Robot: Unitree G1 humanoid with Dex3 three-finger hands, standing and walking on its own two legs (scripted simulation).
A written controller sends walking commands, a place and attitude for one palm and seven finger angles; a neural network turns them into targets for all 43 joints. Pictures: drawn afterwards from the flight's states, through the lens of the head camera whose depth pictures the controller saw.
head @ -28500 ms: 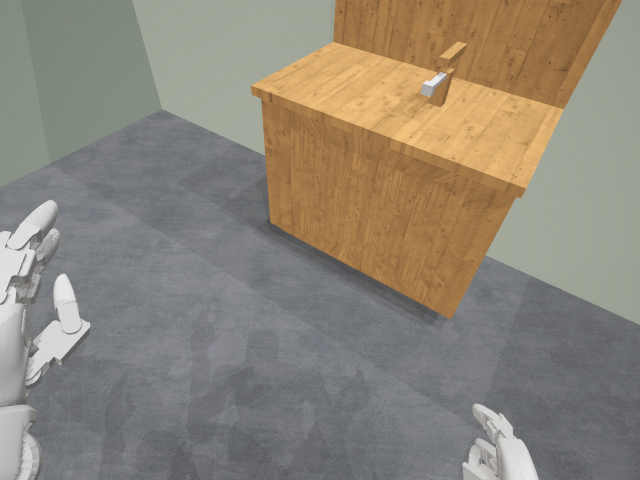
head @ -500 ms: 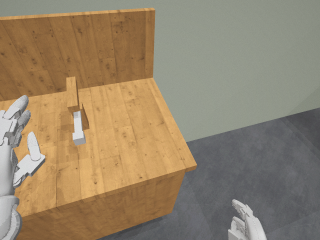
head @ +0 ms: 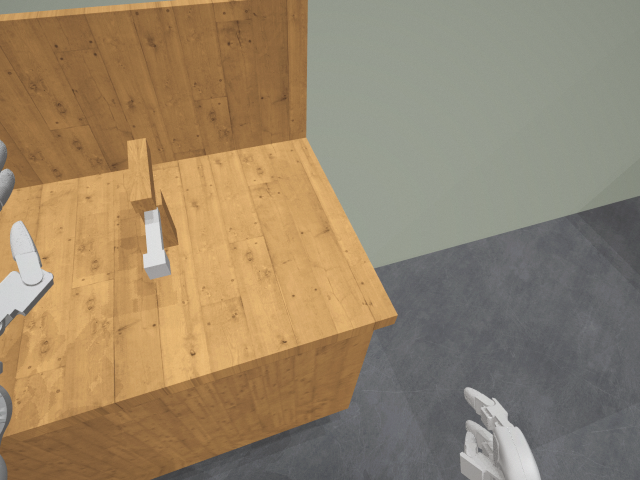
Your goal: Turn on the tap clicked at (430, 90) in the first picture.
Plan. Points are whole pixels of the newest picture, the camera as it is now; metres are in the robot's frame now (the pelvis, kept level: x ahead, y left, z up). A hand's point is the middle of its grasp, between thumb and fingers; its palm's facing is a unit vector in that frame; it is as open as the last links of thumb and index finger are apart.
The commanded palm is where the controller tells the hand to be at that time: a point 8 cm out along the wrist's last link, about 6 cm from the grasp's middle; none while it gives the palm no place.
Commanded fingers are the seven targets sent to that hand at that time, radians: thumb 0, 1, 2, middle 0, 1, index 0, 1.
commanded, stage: look again from close up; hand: left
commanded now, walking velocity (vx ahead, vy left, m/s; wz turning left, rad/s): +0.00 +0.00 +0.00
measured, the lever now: (157, 264) +0.36 +0.27 +0.03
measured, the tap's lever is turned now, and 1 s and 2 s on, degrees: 0 0 0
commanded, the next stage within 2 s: turn the palm inward beside the body in 0.10 s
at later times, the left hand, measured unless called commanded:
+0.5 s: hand (112, 334) +0.21 +0.22 +0.13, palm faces +0.20 -0.91 -0.36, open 7.4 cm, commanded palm +0.15 +0.27 +0.17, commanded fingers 0.00 0.90 0.90 -0.20 -0.30 -0.20 -0.30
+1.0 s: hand (135, 330) +0.21 +0.20 +0.15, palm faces +0.42 -0.85 -0.31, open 7.4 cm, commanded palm +0.15 +0.24 +0.15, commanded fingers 0.00 0.90 0.90 -0.20 -0.30 -0.20 -0.30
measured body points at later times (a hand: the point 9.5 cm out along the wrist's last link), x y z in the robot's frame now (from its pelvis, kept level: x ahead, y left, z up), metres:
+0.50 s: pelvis +0.01 -0.03 -0.01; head +0.02 -0.05 +0.44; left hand +0.20 +0.27 +0.15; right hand +0.21 -0.26 -0.08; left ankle +0.00 +0.05 -0.74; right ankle +0.03 -0.12 -0.74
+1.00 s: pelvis +0.02 -0.08 -0.02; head +0.02 -0.09 +0.43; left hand +0.19 +0.24 +0.17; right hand +0.21 -0.30 -0.11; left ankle +0.00 +0.05 -0.74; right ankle +0.03 -0.12 -0.74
